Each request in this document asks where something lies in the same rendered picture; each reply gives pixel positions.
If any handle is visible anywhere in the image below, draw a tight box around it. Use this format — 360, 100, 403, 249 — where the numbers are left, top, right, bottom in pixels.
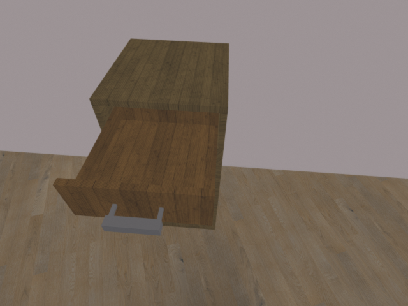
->
101, 204, 164, 236

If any cabinet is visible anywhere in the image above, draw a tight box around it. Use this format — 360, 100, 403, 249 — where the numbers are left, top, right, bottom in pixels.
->
89, 39, 229, 230

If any drawer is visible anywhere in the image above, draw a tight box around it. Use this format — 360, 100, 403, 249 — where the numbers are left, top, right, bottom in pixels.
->
53, 107, 219, 226

